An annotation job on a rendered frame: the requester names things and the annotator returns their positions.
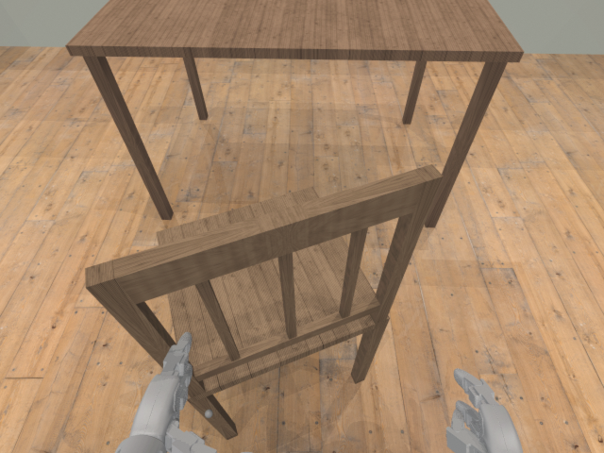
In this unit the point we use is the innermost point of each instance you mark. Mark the right robot hand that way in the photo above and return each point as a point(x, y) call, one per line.
point(491, 428)

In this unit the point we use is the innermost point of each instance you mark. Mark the left robot hand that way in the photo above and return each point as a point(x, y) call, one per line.
point(165, 396)

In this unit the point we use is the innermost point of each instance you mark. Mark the chair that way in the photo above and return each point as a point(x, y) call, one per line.
point(270, 283)

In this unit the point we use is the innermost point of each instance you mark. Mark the table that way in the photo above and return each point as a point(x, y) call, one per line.
point(412, 30)

